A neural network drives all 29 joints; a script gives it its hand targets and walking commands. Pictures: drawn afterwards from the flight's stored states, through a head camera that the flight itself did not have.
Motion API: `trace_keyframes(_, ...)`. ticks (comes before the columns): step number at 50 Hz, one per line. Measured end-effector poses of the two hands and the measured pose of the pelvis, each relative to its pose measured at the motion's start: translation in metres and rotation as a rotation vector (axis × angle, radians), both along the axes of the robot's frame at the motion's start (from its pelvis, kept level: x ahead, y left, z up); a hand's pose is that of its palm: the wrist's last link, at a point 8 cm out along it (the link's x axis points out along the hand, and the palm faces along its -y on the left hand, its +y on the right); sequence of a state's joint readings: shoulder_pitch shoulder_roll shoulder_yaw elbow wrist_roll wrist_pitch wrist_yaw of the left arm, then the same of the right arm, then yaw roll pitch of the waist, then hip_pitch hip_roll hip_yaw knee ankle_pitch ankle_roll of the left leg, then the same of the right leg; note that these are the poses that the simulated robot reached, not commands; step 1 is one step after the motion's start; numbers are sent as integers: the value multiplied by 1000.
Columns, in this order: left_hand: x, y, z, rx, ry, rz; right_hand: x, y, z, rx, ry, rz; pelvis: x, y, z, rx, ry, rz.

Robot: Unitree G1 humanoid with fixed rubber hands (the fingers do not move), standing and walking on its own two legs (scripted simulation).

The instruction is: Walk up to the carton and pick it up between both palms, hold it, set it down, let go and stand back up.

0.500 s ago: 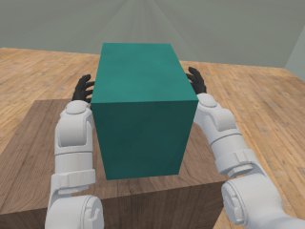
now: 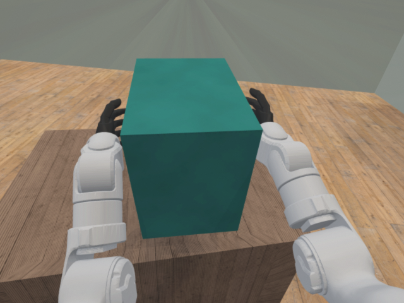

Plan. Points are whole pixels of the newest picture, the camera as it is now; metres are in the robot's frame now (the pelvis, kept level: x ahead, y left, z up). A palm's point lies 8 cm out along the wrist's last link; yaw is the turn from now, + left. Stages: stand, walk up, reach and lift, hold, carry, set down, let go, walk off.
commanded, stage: hold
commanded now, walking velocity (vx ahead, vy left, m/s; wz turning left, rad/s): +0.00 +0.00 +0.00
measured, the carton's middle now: (186, 142) +0.41 +0.01 +0.20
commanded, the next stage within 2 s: set down in 0.46 s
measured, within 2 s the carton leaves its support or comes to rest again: neither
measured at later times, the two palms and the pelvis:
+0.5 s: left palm (105, 140) +0.36 +0.16 +0.24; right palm (259, 127) +0.37 -0.13 +0.26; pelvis +0.00 +0.00 +0.00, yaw +0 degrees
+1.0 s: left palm (104, 153) +0.38 +0.17 +0.19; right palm (246, 149) +0.39 -0.12 +0.19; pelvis +0.01 +0.00 +0.00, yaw +2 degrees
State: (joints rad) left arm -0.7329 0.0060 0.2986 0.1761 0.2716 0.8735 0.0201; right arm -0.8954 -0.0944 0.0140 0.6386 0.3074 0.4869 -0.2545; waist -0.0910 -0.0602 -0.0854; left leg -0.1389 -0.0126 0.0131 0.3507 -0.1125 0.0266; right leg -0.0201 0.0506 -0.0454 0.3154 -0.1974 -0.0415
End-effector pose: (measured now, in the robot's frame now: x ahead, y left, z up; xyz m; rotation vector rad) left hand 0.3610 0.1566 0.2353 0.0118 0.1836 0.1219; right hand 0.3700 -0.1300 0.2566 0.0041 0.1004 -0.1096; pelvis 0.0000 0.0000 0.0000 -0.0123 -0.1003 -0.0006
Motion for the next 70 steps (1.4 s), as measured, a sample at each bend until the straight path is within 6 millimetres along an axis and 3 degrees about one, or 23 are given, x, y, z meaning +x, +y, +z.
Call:
trace_keyframes(25, -2, 5, 0, -1, -7, 14, 1, 5, 0, 7, -5, 10, 2, 3, 0, -2, -2, 0)
trace_keyframes(39, 9, 14, 3, -2, -89, 40, 17, 14, -6, 10, -95, 33, 3, 0, 1, 6, -47, 16)
trace_keyframes(44, 16, 17, -5, 31, -81, 36, 24, 16, -26, 2, -93, 29, 6, -2, 1, 11, -67, 25)
trace_keyframes(52, 16, 13, -55, 52, -30, 21, 21, 12, -77, -18, -57, 18, 11, -5, 1, 10, -82, 27)
trace_keyframes(56, 15, 7, -71, 41, -16, 27, 20, 7, -92, -24, -53, 16, 12, -6, 1, 8, -64, 24)
trace_keyframes(66, 30, -2, -50, 45, -62, 37, 36, -2, -66, -60, -109, 27, 15, -12, 2, 15, -19, -5)
trace_keyframes(70, 33, -1, -53, 49, -31, 33, 42, 0, -64, -73, -87, 39, 18, -14, 2, 19, -32, -5)
